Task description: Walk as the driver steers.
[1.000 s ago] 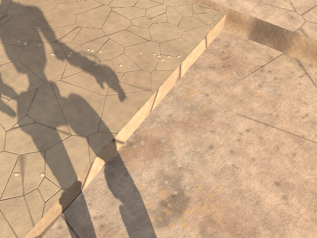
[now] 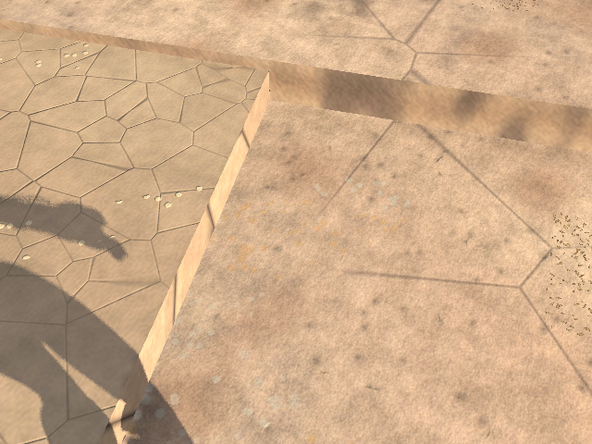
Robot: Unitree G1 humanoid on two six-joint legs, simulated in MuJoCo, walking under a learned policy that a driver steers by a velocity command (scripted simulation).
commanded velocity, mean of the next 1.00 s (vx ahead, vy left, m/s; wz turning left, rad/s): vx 0.49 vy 0.00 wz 0.28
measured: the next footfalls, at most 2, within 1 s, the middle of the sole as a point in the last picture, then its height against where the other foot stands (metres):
right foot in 0.36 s outside the picture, level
left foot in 0.88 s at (260, 377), level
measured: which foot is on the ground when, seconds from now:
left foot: down 0.00-0.36, up 0.38-0.86, down 0.88-1.00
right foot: up 0.00-0.34, down 0.36-0.88, up 0.90-1.00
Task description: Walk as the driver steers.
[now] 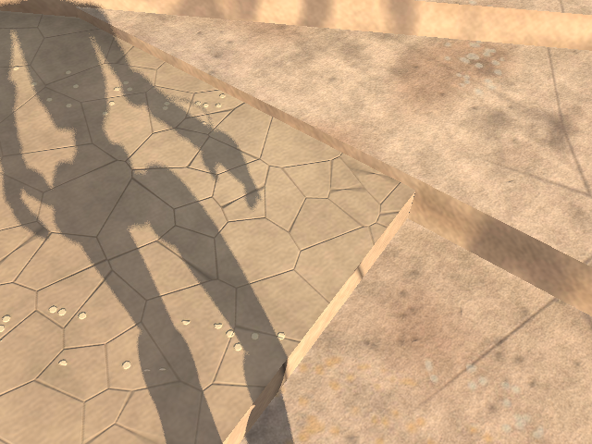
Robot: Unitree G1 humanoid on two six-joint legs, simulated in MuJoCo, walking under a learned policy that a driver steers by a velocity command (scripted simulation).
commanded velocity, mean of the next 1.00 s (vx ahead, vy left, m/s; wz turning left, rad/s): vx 0.40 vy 0.00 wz -0.18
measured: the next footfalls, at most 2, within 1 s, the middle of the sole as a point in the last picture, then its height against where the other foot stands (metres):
right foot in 0.42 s outside the picture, level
left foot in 0.98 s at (313, 293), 0.12 m higher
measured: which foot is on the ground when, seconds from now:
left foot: down 0.00-0.44, up 0.46-0.96, down 0.98-1.00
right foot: up 0.00-0.40, down 0.42-1.00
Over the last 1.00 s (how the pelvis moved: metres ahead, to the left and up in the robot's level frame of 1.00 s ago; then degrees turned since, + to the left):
0.52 0.04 0.00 22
